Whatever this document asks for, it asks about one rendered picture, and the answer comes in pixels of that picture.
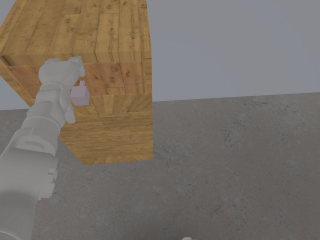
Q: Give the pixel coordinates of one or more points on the cabinet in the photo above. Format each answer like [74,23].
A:
[111,128]

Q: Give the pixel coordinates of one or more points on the handle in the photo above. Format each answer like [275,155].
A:
[80,95]

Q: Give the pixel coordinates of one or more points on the drawer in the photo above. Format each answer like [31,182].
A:
[101,78]

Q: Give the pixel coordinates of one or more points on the robot left upper arm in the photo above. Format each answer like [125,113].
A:
[26,176]

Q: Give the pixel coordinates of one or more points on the robot left hand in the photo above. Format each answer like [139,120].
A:
[66,72]

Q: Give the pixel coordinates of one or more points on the left robot forearm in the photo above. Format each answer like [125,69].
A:
[42,126]

